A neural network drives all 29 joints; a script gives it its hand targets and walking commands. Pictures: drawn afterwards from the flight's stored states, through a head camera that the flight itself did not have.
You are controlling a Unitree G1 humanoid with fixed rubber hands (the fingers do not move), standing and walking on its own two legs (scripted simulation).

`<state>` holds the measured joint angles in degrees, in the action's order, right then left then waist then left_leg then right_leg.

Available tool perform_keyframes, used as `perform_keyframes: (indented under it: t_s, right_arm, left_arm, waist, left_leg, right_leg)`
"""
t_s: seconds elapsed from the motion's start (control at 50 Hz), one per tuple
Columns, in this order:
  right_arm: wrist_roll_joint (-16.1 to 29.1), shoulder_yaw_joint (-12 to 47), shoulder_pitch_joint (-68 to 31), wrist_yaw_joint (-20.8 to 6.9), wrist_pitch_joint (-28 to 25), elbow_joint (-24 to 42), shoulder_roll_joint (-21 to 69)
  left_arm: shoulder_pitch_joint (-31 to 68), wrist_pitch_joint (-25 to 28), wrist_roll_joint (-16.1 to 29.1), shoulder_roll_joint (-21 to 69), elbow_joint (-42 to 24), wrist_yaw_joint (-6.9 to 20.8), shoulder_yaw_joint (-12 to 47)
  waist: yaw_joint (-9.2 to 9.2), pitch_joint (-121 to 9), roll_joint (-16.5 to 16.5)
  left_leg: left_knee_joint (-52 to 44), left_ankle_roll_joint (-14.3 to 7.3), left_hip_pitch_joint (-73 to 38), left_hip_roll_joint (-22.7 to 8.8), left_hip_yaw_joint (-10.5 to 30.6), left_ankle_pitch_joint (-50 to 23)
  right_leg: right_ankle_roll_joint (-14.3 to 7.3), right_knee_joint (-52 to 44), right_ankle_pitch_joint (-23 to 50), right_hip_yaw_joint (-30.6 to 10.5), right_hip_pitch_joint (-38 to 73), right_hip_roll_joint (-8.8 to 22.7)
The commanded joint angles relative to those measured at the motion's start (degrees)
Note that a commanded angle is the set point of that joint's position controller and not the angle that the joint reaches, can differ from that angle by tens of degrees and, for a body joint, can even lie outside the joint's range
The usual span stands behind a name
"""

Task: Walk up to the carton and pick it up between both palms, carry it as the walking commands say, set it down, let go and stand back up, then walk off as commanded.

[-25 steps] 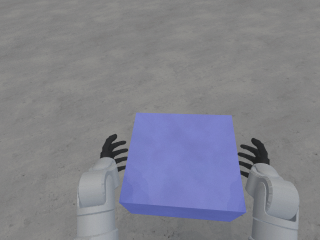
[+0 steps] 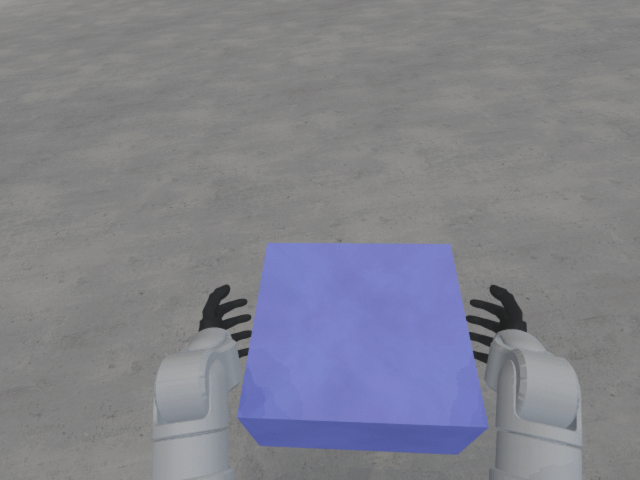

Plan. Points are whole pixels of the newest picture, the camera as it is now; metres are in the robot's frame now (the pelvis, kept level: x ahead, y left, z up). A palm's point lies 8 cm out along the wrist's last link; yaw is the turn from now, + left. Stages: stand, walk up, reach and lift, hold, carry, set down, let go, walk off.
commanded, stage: carry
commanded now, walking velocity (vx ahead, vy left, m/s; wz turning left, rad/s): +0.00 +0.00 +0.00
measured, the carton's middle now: (357, 342) +0.32 +0.01 -0.01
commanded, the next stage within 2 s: none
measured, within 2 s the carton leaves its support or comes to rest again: neither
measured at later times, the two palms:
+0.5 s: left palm (209, 373) +0.23 +0.18 +0.07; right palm (519, 393) +0.23 -0.16 +0.07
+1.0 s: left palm (233, 342) +0.27 +0.16 +0.07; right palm (531, 378) +0.25 -0.18 +0.06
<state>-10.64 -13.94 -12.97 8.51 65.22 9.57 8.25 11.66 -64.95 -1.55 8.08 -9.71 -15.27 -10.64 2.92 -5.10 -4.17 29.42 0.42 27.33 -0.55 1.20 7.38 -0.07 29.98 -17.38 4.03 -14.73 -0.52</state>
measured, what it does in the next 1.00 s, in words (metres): steps on the spot: left foot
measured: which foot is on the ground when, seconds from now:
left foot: up 0.00-0.10, down 0.12-1.00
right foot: down 0.00-1.00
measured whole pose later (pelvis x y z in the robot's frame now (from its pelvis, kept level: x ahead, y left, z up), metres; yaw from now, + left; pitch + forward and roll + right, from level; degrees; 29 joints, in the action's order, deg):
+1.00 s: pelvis -0.01 +0.01 +0.00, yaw -2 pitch +3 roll +0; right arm -10.4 -14.0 -10.2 7.4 59.4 6.7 7.8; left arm 11.9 -59.5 -8.8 8.1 -3.6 -6.9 -10.6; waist -1.0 -6.6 -2.0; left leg 30.4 0.2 22.3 -1.0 -1.5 10.6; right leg 1.0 32.7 -16.9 1.2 -18.4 1.9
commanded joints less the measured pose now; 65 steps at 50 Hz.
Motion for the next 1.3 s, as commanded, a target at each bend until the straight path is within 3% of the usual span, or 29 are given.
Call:
perform_keyframes:
  t_s: [0.0, 0.08, 0.16, 0.24, 0.3, 0.32, 0.34, 0.36, 0.4, 0.42, 0.5, 0.52, 0.56, 0.64, 0.66, 0.7, 0.76, 0.82, 0.9, 0.94, 0.98, 1.0, 1.08, 1.1, 1.16, 1.18, 1.2, 1.24, 1.28]
  right_arm:
    - [27.48, 46.94, -33.73, -21.8, 0.04, 4.68, 52.05]
    - [30.88, 49.96, -37.28, -22.36, 1.04, 6.87, 53.81]
    - [31.58, 49.29, -36.35, -22.86, 1.88, 4.0, 51.94]
    - [30.49, 48.13, -39.2, -23.19, 2.39, 1.31, 52.1]
    - [30.86, 47.64, -38.88, -23.1, 1.47, 4.14, 54.73]
    - [24.77, 39.96, -35.68, -23.17, -0.91, -6.51, 52.12]
    - [31.04, 46.18, -38.28, -22.91, -1.1, 6.0, 53.81]
    - [23.88, 37.71, -33.13, -23.25, -2.33, -7.95, 49.28]
    - [30.38, 46.37, -36.99, -23.01, -1.64, 5.91, 54.03]
    - [23.2, 38.07, -33.76, -22.7, -3.12, -8.22, 50.88]
    - [27.42, 44.57, -35.09, -21.8, -1.9, 6.63, 53.08]
    - [16.94, 31.81, -27.28, -21.92, -4.68, -15.71, 47.0]
    - [28.58, 45.2, -35.17, -21.36, -3.89, 7.66, 51.87]
    - [19.79, 37.42, -26.62, -20.97, -6.37, -5.18, 47.63]
    - [29.11, 47.07, -33.77, -20.76, -5.27, 11.67, 51.86]
    - [27.7, 45.3, -30.06, -20.13, -2.52, 6.47, 50.52]
    - [22.09, 40.35, -27.61, -20.58, -4.54, -1.88, 47.09]
    - [26.55, 45.74, -33.75, -21.24, -4.78, 6.53, 50.61]
    - [27.48, 46.02, -30.29, -20.94, -4.06, 7.26, 50.63]
    - [16.42, 33.24, -26.37, -20.99, -8.18, -12.2, 45.17]
    - [26.61, 46.2, -29.81, -20.68, -6.33, 9.31, 50.12]
    - [21.69, 38.55, -30.79, -20.63, -7.47, 1.03, 44.87]
    - [25.94, 47.01, -28.1, -20.43, -5.14, 10.17, 47.85]
    - [20.4, 37.41, -28.7, -20.78, -6.38, -2.8, 45.44]
    - [26.89, 47.39, -27.17, -20.55, -6.62, 15.31, 46.49]
    - [18.8, 37.66, -25.03, -20.48, -6.73, -5.13, 43.65]
    - [22.87, 43.2, -23.19, -20.09, -6.08, 3.06, 45.98]
    - [17.11, 37.06, -25.6, -20.59, -9.14, -3.48, 43.28]
    - [23.01, 42.81, -25.79, -20.69, -8.84, 4.64, 46.19]
  left_arm:
    - [29.49, -0.64, 22.04, 56.19, 0.21, 29.61, 44.08]
    - [35.53, -0.45, 21.68, 55.97, -4.44, 28.79, 44.25]
    - [36.12, -0.28, 19.52, 53.83, -5.19, 27.66, 43.3]
    - [31.63, -0.35, 16.52, 54.68, 5.43, 28.21, 39.26]
    - [36.19, 0.7, 19.22, 57.38, -3.36, 28.02, 43.82]
    - [36.11, 2.68, 13.55, 54.35, 6.58, 28.15, 37.79]
    - [34.82, 2.4, 18.73, 57.56, -4.12, 27.92, 44.73]
    - [31.77, 4.13, 12.82, 54.24, 8.22, 27.53, 35.92]
    - [40.72, 2.79, 21.84, 56.17, -8.08, 27.45, 45.41]
    - [35.29, 3.67, 15.38, 53.78, 8.19, 27.83, 37.6]
    - [40.66, 2.23, 22.41, 56.27, -7.8, 28.18, 46.84]
    - [30.23, 4.54, 11.47, 51.69, 16.78, 28.35, 33.69]
    - [39.42, 3.47, 24.14, 57.3, -7.18, 28.43, 46.1]
    - [30.43, 5.69, 14.67, 51.64, 6.76, 27.97, 38.06]
    - [35.06, 4.97, 22.76, 54.56, -10.2, 27.73, 46.58]
    - [39.78, 2.9, 23.35, 52.97, -11.8, 27.06, 45.61]
    - [21.84, 3.61, 12.97, 50.16, 11.22, 27.42, 36.03]
    - [33.86, 5.13, 18.57, 51.53, -2.7, 28.0, 40.69]
    - [32.39, 4.35, 18.31, 53.15, -6.59, 26.77, 42.7]
    - [23.24, 8.33, 6.14, 48.62, 16.64, 26.81, 29.97]
    - [32.77, 6.7, 17.8, 52.74, -9.96, 26.49, 43.78]
    - [26.88, 7.27, 11.61, 49.62, 7.97, 26.39, 34.35]
    - [31.24, 5.45, 19.65, 52.5, -7.23, 27.12, 44.4]
    - [28.89, 6.81, 12.4, 50.02, 8.06, 26.87, 34.51]
    - [32.57, 6.36, 20.07, 51.71, -13.85, 26.54, 46.11]
    - [27.05, 6.63, 10.69, 47.03, 9.2, 26.65, 33.88]
    - [28.52, 6.55, 15.64, 48.29, -2.4, 26.54, 40.43]
    - [24.15, 8.71, 10.19, 48.56, 12.57, 27.35, 33.32]
    - [27.87, 9.2, 15.23, 50.77, -3.19, 27.22, 39.3]
  waist:
    - [-3.33, -8.42, 16.33]
    - [-3.62, -8.14, 8.13]
    - [-2.54, -14.32, 4.37]
    - [-2.65, -12.6, 11.43]
    - [-3.12, -15.88, 3.26]
    - [-3.3, -14.23, 1.88]
    - [-3.5, -14.66, 1.52]
    - [-3.29, -14.44, 2.23]
    - [-2.94, -15.91, -1.18]
    - [-2.7, -13.4, 1.17]
    - [-3.33, -14.39, 4.17]
    - [-3.48, -15.54, -1.37]
    - [-2.84, -14.76, 2.69]
    - [-3.37, -17.76, 0.48]
    - [-3.03, -20.61, 3.78]
    - [-3.18, -20.04, 0.08]
    - [-3.41, -19.03, 3.85]
    - [-3.12, -15.95, 9.6]
    - [-2.94, -18.82, 3.32]
    - [-2.97, -21.42, 2.8]
    - [-3.55, -19.99, 2.58]
    - [-2.82, -17.27, 6.0]
    - [-3.52, -20.82, 4.66]
    - [-2.87, -20.84, 4.85]
    - [-3.38, -18.29, 2.55]
    - [-3.01, -17.03, 3.97]
    - [-4.32, -16.54, 6.84]
    - [-3.13, -18.57, 6.7]
    - [-3.13, -17.01, 3.76]
  left_leg:
    - [10.09, 0.42, -12.03, -2.44, -1.87, 9.72]
    - [-0.14, 0.38, -12.93, -3.63, 0.39, -0.48]
    - [-2.58, 0.2, -14.13, -5.71, 2.08, -1.7]
    - [-1.64, 0.12, -12.79, -3.43, 0.22, 5.7]
    - [-5.29, -0.87, -13.4, -5.05, 2.83, 10.1]
    - [-5.13, -0.28, -10.52, -5.99, 2.96, 6.15]
    - [-5.85, -0.47, -11.19, -6.51, 3.29, 7.79]
    - [-7.88, -0.88, -13.44, -7.47, 4.44, 10.98]
    - [-9.42, -1.6, -8.14, -8.54, 7.14, 13.98]
    - [-10.16, -1.13, -6.75, -8.04, 6.84, 17.19]
    - [-5.32, -2.05, -11.37, -4.6, 2.38, 13.93]
    - [-6.59, -1.48, -14.98, -6.42, 3.55, 12.04]
    - [-6.88, -1.95, -13.55, -7.57, 5.23, 13.76]
    - [-5.24, -1.81, -11.78, -6.91, 4.03, 8.69]
    - [-5.04, -2.06, -14.64, -7.13, 3.87, 4.72]
    - [-4.7, -1.68, -13.24, -7.85, 3.76, -1.12]
    - [-0.32, -1.7, -16.7, -6.63, 0.02, -8.41]
    - [-2.11, -1.71, -12.11, -5.58, 1.47, -0.18]
    - [-5.19, -2.44, -13.86, -7.79, 4.94, -1.26]
    - [-0.57, -2.61, -17.87, -7.69, 1.81, -16.2]
    - [-0.17, -1.9, -15.75, -7.32, 1.59, -15.95]
    - [-0.88, -1.66, -13.98, -7.43, 1.4, -12.3]
    - [0.52, -1.76, -14.51, -7.39, 1.71, -11.26]
    - [1.2, -1.39, -16.48, -6.84, 0.34, -12.34]
    - [0.83, -1.33, -15.74, -6.2, 0.41, -9.88]
    - [0.59, -0.85, -15.34, -6.61, 0.56, -8.66]
    - [-0.02, -1.03, -16.57, -6.39, 0.69, -5.59]
    - [-0.22, -2.17, -13.57, -6.92, 2.08, -8.81]
    - [-1.51, -1.52, -15.52, -6.6, 1.48, -7.21]
  right_leg:
    - [-5.64, -18.46, -21.63, -17.54, -12.92, 17.1]
    - [-1.91, -9.18, 3.28, -8.9, -5.85, 11.66]
    - [0.02, -6.79, 6.41, -7.81, -0.26, 8.36]
    - [-0.46, -9.99, -9.07, -8.87, -4.44, 8.06]
    - [-0.04, -6.01, -8.02, -8.08, -3.09, 7.41]
    - [0.13, -6.2, -2.2, -7.17, -0.83, 7.42]
    - [-0.12, -4.11, -0.5, -6.82, -1.46, 6.53]
    - [-0.03, -3.53, -2.45, -7.3, -4.76, 6.37]
    - [0.72, 0.21, 1.22, -4.91, 2.15, 5.25]
    - [0.4, -1.52, -2.02, -4.98, 0.04, 4.71]
    - [0.21, -5.68, -7.47, -6.78, -5.26, 5.43]
    - [0.01, -4.74, -5.52, -8.06, -6.94, 6.21]
    - [0.24, -4.93, -4.07, -6.89, -6.19, 4.71]
    - [-0.32, -3.58, 0.84, -6.95, -1.35, 5.6]
    - [0.35, -1.96, 4.13, -5.74, 0.12, 5.61]
    - [0.44, -0.56, 7.27, -5.44, 1.16, 5.82]
    - [0.61, -2.09, 15.08, -6.85, -0.02, 7.91]
    - [-0.18, -5.54, 5.97, -7.9, 0.5, 9.15]
    - [0.49, -0.43, 5.91, -4.59, 1.48, 5.92]
    - [0.79, 0.57, 13.73, -4.99, 1.92, 6.92]
    - [0.6, -0.79, 13.42, -4.34, 2.3, 7.0]
    - [1.04, -1.04, 10.53, -3.71, 0.94, 6.75]
    - [-0.31, -0.38, 17.19, -6.14, 4.85, 7.41]
    - [-0.89, -1.16, 23.23, -7.66, 4.14, 9.01]
    - [-0.42, -2.2, 17.8, -7.08, 2.15, 7.8]
    - [0.04, -3.16, 16.73, -7.53, 0.99, 8.11]
    - [-0.51, -3.65, 14.71, -7.76, -0.32, 7.99]
    - [-0.01, -1.58, 16.56, -5.64, 6.37, 6.74]
    - [0.28, -2.07, 11.77, -5.77, 1.86, 7.19]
